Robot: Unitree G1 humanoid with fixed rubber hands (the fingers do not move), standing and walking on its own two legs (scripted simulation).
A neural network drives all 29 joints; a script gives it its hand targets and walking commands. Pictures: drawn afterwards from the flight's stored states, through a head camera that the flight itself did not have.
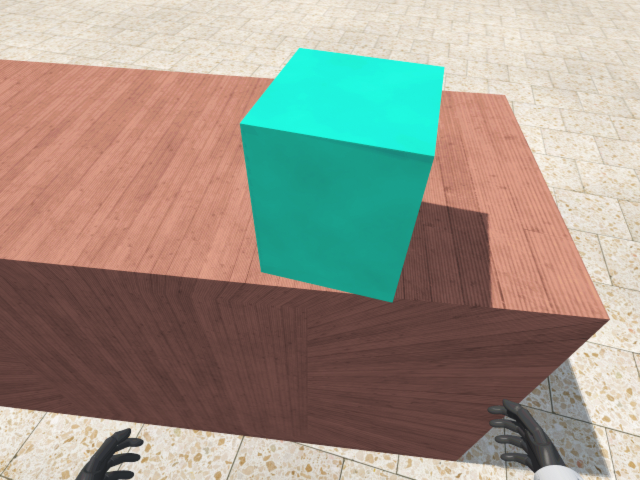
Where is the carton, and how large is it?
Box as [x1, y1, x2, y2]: [240, 48, 444, 302]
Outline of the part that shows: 299,48 240,122 261,271 392,302 434,155 444,67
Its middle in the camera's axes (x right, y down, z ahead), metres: +0.04 -0.09 +0.55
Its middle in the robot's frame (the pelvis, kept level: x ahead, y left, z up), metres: +0.47 -0.03 +0.14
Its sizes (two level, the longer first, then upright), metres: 0.210 0.200 0.250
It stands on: a pedestal, 0.77 m high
